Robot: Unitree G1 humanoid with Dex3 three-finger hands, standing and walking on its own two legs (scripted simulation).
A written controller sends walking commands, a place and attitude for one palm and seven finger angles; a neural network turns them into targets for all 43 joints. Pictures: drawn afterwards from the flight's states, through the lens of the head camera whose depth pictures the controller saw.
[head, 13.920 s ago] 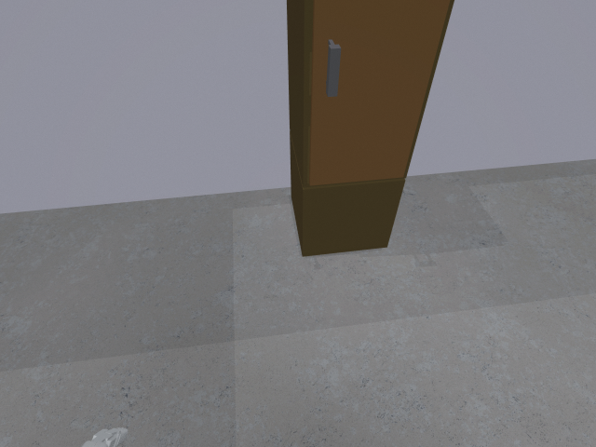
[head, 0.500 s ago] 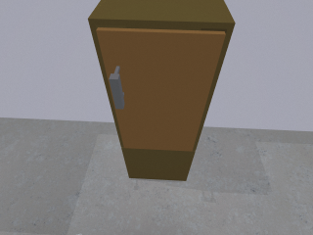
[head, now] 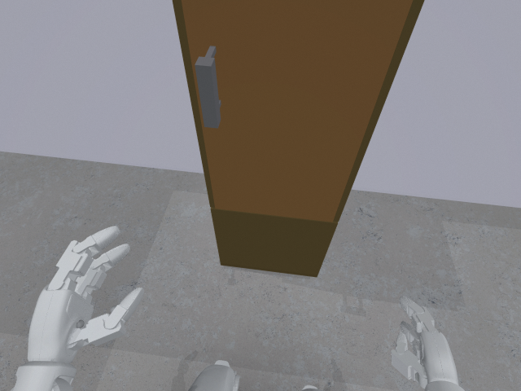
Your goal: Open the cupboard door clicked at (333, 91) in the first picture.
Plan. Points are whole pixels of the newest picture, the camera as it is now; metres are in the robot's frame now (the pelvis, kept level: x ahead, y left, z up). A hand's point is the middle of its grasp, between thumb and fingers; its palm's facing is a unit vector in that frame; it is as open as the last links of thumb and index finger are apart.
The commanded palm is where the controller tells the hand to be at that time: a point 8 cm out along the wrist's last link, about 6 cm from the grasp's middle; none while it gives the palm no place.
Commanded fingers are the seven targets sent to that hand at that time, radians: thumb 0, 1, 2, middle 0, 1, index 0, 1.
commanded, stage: raise the hand with hooked fingers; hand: left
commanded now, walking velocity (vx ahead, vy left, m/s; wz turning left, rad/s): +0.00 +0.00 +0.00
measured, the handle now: (212, 87) +0.58 +0.16 +0.15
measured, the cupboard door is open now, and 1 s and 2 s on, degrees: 0 0 0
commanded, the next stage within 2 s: move the hooked fingers beside the handle in 1.52 s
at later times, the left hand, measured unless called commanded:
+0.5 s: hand (89, 249) +0.26 +0.26 +0.10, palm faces -0.04 -1.00 -0.06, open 12.5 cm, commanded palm +0.24 +0.32 +0.12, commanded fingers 0.00 -0.38 0.35 -0.29 -1.12 -0.29 -1.12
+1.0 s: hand (30, 184) +0.30 +0.32 +0.18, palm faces +0.04 -1.00 -0.05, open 13.9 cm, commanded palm +0.28 +0.36 +0.17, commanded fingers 0.00 -0.50 0.30 -0.30 -1.20 -0.30 -1.20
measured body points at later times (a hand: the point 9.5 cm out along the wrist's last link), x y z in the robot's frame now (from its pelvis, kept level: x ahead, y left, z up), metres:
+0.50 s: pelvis +0.01 +0.04 +0.03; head +0.04 +0.05 +0.48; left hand +0.26 +0.31 +0.11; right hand +0.16 -0.21 -0.04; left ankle +0.05 +0.13 -0.67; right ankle +0.00 -0.06 -0.67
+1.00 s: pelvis +0.01 +0.05 +0.05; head +0.02 +0.05 +0.50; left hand +0.30 +0.37 +0.18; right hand +0.18 -0.19 -0.02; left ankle +0.05 +0.13 -0.67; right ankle +0.00 -0.06 -0.67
